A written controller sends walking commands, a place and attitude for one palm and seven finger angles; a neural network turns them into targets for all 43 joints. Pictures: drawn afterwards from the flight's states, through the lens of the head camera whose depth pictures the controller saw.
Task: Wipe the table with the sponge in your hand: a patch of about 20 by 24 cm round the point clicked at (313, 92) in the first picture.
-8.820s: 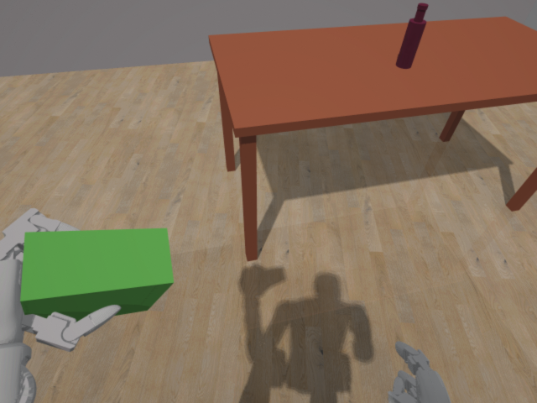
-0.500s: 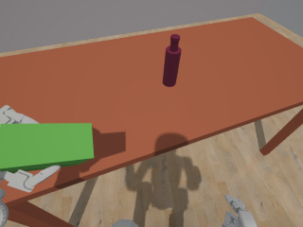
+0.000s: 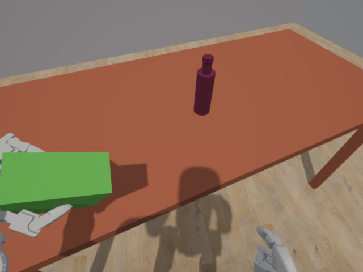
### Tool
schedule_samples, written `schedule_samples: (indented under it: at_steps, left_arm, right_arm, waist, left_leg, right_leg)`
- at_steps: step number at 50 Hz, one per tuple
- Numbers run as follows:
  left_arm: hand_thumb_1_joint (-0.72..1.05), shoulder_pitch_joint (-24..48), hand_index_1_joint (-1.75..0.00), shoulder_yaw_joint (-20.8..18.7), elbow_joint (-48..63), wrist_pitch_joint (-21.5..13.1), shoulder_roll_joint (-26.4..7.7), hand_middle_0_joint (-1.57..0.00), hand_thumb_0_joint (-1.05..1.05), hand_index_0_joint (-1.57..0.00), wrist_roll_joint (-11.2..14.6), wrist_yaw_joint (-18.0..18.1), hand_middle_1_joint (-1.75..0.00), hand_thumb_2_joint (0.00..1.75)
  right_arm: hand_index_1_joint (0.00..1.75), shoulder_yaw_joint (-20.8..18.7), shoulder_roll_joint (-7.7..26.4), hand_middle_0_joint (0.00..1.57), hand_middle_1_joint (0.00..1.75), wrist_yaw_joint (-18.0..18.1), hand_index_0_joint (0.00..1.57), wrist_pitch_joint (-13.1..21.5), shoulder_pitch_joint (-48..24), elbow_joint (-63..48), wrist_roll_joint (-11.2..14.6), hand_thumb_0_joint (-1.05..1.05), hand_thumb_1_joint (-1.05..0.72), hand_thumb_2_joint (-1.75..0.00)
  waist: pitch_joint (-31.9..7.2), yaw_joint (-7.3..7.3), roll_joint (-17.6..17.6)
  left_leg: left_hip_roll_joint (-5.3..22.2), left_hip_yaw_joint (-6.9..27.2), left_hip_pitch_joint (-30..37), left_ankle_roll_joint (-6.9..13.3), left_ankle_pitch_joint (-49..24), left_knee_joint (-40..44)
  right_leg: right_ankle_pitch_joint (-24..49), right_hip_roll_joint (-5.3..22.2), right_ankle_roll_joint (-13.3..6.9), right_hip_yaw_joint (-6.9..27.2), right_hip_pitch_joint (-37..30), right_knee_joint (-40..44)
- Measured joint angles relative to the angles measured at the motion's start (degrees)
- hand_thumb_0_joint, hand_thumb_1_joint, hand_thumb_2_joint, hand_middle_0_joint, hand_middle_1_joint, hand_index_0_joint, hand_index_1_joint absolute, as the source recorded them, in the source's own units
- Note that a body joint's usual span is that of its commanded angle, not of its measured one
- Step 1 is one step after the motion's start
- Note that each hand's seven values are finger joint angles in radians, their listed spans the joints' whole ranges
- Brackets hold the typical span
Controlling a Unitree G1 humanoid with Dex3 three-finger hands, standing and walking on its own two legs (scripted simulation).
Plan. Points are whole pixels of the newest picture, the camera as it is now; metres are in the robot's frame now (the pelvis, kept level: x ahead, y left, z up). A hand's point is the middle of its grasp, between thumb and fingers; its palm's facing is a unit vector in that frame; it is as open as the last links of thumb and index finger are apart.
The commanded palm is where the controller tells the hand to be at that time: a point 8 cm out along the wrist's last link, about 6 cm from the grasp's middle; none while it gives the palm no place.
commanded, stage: come to a stop and stand still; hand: left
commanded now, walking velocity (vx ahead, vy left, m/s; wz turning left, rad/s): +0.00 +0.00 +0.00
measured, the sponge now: (72, 184) +0.22 +0.20 +0.15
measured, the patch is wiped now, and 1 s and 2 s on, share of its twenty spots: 0.00 0.00 0.00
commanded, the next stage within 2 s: look again from close up in 0.74 s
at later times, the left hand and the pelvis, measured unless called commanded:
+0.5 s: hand (3, 170) +0.23 +0.31 +0.17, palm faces +0.41 -0.83 -0.37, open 10.4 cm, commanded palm +0.17 +0.33 +0.18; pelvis +0.01 +0.05 +0.01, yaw -1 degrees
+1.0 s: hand (16, 173) +0.23 +0.29 +0.16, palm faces +0.37 -0.85 -0.38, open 10.4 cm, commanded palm +0.17 +0.32 +0.18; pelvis +0.01 +0.04 +0.01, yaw +0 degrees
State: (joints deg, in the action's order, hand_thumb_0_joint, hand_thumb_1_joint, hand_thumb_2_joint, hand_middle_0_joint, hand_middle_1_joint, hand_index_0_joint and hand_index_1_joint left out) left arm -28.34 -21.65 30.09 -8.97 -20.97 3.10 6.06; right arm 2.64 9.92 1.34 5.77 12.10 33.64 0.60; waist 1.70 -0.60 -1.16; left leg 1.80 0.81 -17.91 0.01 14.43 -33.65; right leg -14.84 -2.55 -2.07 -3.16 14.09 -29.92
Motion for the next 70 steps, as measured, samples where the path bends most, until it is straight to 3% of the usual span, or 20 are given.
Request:
schedule_samples:
  at_steps: [2, 4, 7, 10, 14, 20, 23, 29, 33, 40, 54, 59, 60, 61, 63, 66, 68, 70]
  left_arm:
    - [-0.52, 8.1, -1.35, -1.0, -6.1, -0.9, -3.7, -0.68, -0.01, -0.71, -2.9, -2.3, -1.36, 1.01]
    - [-0.52, 14.9, -1.35, -2.6, -12.7, -2.1, -5.3, -0.68, -0.01, -0.71, -2.5, -2.5, -1.36, 1.01]
    - [-0.52, 15.6, -1.35, -3.3, -12.9, -1.8, -2.7, -0.68, -0.01, -0.71, -1.1, -0.7, -1.36, 1.01]
    - [-0.52, 9.6, -1.35, -0.2, -7.2, -3.3, -0.1, -0.68, -0.01, -0.71, -1.1, -0.5, -1.36, 1.01]
    - [-0.52, 2.8, -1.35, 2.6, -2.6, -6.1, -1.5, -0.68, -0.01, -0.71, -1.5, -2.0, -1.36, 1.01]
    - [-0.52, 3.7, -1.35, -1.6, -4.3, -7.0, -4.9, -0.68, -0.01, -0.71, -1.1, -1.6, -1.36, 1.01]
    - [-0.52, 5.3, -1.35, -2.0, -5.2, -6.4, -3.0, -0.68, -0.01, -0.71, -0.8, -0.8, -1.36, 1.01]
    - [-0.52, 6.8, -1.35, 1.6, -5.2, -4.7, 1.2, -0.68, -0.01, -0.71, -1.7, -0.6, -1.36, 1.01]
    - [-0.52, 7.0, -1.35, 2.4, -4.6, -4.1, 0.9, -0.68, -0.01, -0.71, -1.9, -0.8, -1.36, 1.01]
    - [-0.52, 5.7, -1.35, 0.5, -3.4, -4.3, -1.1, -0.68, -0.01, -0.71, -1.5, -0.9, -1.36, 1.01]
    - [-0.52, 3.8, -1.35, 1.9, -4.9, -3.3, 0.6, -0.68, -0.01, -0.71, -1.6, -0.6, -1.36, 1.01]
    - [-0.52, 3.2, -1.35, 1.7, -4.1, -3.4, 0.0, -0.68, -0.01, -0.71, -1.4, -0.5, -1.36, 1.01]
    - [-0.52, 5.3, -1.35, 1.8, -4.2, -3.3, -2.3, -0.68, -0.01, -0.71, -1.9, -1.1, -1.36, 1.01]
    - [-0.52, 9.6, -1.35, 1.3, -5.3, -2.9, -5.7, -0.68, -0.01, -0.71, -3.6, -2.3, -1.36, 1.01]
    - [-0.52, 17.2, -1.35, -0.5, -8.5, 0.6, -9.7, -0.68, -0.01, -0.71, -3.0, -4.2, -1.36, 1.01]
    - [-0.52, 19.5, -1.35, -4.6, -9.5, 9.2, -9.4, -0.68, -0.01, -0.71, 0.7, -6.1, -1.36, 1.01]
    - [-0.52, 17.0, -1.35, -4.6, -8.6, 13.4, -8.2, -0.68, -0.01, -0.71, 0.0, -7.0, -1.36, 1.01]
    - [-0.52, 12.7, -1.35, -2.7, -6.8, 15.5, -7.3, -0.68, -0.01, -0.71, -1.9, -7.8, -1.36, 1.01]
  right_arm:
    - [0.3, -1.3, 0.6, 0.2, 0.3, 1.1, 0.2, 1.8, 1.7, 1.2, -0.6, 0.01, -0.91, -0.9]
    - [0.3, -1.5, 1.6, 0.2, 0.3, 0.8, 0.2, 2.4, 1.8, 2.2, -0.3, 0.01, -0.91, -0.9]
    - [0.3, -2.3, 3.3, 0.2, 0.3, -0.7, 0.2, 3.2, 0.9, 1.8, 0.2, 0.02, -0.91, -0.9]
    - [0.3, -3.1, 3.9, 0.2, 0.3, -1.4, 0.2, 3.9, 0.4, 0.7, 0.2, 0.02, -0.91, -0.9]
    - [0.3, -3.0, 2.7, 0.2, 0.3, -0.6, 0.2, 4.1, 0.9, -0.4, 0.2, 0.02, -0.91, -0.9]
    - [0.3, -1.6, 0.5, 0.2, 0.3, 0.2, 0.2, 4.4, 1.5, -0.1, 0.2, 0.02, -0.91, -0.9]
    - [0.3, -0.8, 0.0, 0.2, 0.3, -0.2, 0.2, 4.7, 0.9, 0.6, 0.0, 0.02, -0.91, -0.9]
    - [0.3, 0.2, -0.8, 0.2, 0.3, -0.7, 0.2, 4.3, -1.3, 0.7, -0.4, 0.02, -0.91, -0.9]
    - [0.3, 0.5, -1.2, 0.2, 0.3, -0.6, 0.21, 3.6, -2.9, -0.4, -0.6, 0.02, -0.9, -0.9]
    - [0.3, 0.3, -0.6, 0.2, 0.3, -0.4, 0.21, 2.7, -3.0, -1.9, -0.4, 0.01, -0.9, -0.9]
    - [0.3, -1.3, 1.9, 0.2, 0.3, 0.7, 0.2, 1.6, -0.2, -0.1, 0.0, 0.02, -0.91, -0.9]
    - [0.3, -1.6, 2.1, 0.2, 0.3, 0.9, 0.2, 1.7, -0.2, 0.0, 0.0, 0.02, -0.91, -0.9]
    - [0.3, -0.7, 2.6, 0.2, 0.3, 2.2, 0.2, 1.3, 0.9, -1.5, 1.2, 0.02, -0.91, -0.9]
    - [0.3, -0.7, 2.7, 0.2, 0.3, 2.7, 0.2, 1.5, 1.8, -2.0, 0.5, 0.02, -0.91, -0.9]
    - [0.3, -0.4, 3.1, 0.2, 0.3, 1.3, 0.2, 1.4, 1.3, -0.6, -0.7, 0.02, -0.91, -0.9]
    - [0.3, 0.5, 4.1, 0.2, 0.3, -0.4, 0.2, 0.5, -1.3, 1.3, 0.0, 0.02, -0.91, -0.9]
    - [0.3, 0.5, 4.7, 0.2, 0.3, -1.1, 0.2, 0.2, -2.4, 0.8, 0.4, 0.02, -0.91, -0.9]
    - [0.3, 0.4, 5.1, 0.2, 0.3, -1.3, 0.2, -0.1, -3.3, -0.2, 0.5, 0.02, -0.91, -0.9]
  waist:
    - [0.4, -2.64, 1.1]
    - [1.4, -3.77, 2.0]
    - [2.8, -2.5, 2.5]
    - [2.7, -0.37, 2.9]
    - [2.0, 1.25, 4.0]
    - [1.9, -0.01, 4.7]
    - [1.8, -1.13, 4.2]
    - [1.6, -2.27, 3.7]
    - [1.8, -1.9, 3.7]
    - [1.5, -1.22, 3.2]
    - [1.2, -0.47, 1.8]
    - [1.1, 0.03, 1.4]
    - [1.1, -0.33, 1.3]
    - [1.5, -1.45, 1.6]
    - [1.4, -2.45, 2.0]
    - [0.3, -2.23, 1.0]
    - [-0.3, -1.77, -0.1]
    - [-0.6, -1.44, -0.8]
  left_leg:
    - [-0.2, 0.0, 0.1, 0.0, -0.6, 1.1]
    - [-0.4, -0.5, 0.5, 0.1, -1.5, 2.3]
    - [-1.0, -2.0, 1.9, 0.9, -2.5, 4.3]
    - [-1.7, -3.1, 2.3, 1.8, -2.6, 5.1]
    - [-2.4, -3.3, 2.2, 2.7, -2.5, 5.6]
    - [-3.3, -2.6, 2.4, 3.3, -2.3, 5.8]
    - [-3.7, -2.5, 2.7, 3.6, -2.2, 6.0]
    - [-4.2, -2.6, 3.4, 4.1, -2.2, 6.5]
    - [-4.3, -2.7, 3.7, 4.2, -2.4, 6.7]
    - [-4.2, -2.6, 3.7, 4.0, -2.9, 7.6]
    - [-3.2, -2.0, 3.5, 3.2, -3.2, 7.8]
    - [-2.8, -1.9, 3.4, 2.8, -3.1, 7.8]
    - [-2.8, -1.5, 2.7, 2.8, -2.9, 6.9]
    - [-3.1, -1.2, 2.3, 2.6, -2.6, 6.0]
    - [-3.5, -0.9, 2.1, 2.1, -2.2, 4.9]
    - [-3.0, -1.7, 2.9, 1.7, -1.6, 4.1]
    - [-2.8, -2.1, 3.0, 1.7, -1.1, 3.5]
    - [-2.6, -2.2, 2.7, 1.6, -0.8, 2.8]
  right_leg:
    - [0.7, 0.2, 0.3, 0.1, -0.1, 1.1]
    - [1.7, 0.4, 0.5, 0.5, -0.2, 2.1]
    - [2.7, 1.1, 1.4, 1.9, -0.8, 3.1]
    - [3.0, 1.8, 2.2, 3.0, -0.8, 3.6]
    - [3.0, 2.5, 2.9, 3.2, -1.0, 4.3]
    - [2.8, 3.4, 3.6, 2.4, -1.8, 5.2]
    - [2.9, 3.7, 3.9, 2.3, -2.4, 5.9]
    - [3.2, 4.2, 4.5, 2.4, -3.5, 6.9]
    - [3.3, 4.3, 4.4, 2.5, -3.6, 7.0]
    - [3.9, 4.2, 4.3, 2.5, -3.7, 8.0]
    - [4.5, 3.2, 3.7, 1.9, -3.9, 9.1]
    - [4.4, 2.8, 3.3, 1.8, -3.8, 9.0]
    - [3.8, 2.6, 3.6, 1.7, -3.2, 7.9]
    - [3.1, 2.7, 3.0, 1.6, -2.4, 5.9]
    - [1.3, 3.2, 2.3, 1.3, -1.5, 2.8]
    - [0.6, 2.7, 2.4, 2.2, -1.5, 1.5]
    - [0.2, 2.5, 2.1, 2.5, -1.4, 0.6]
    - [-0.4, 2.4, 1.9, 2.7, -0.7, -0.7]
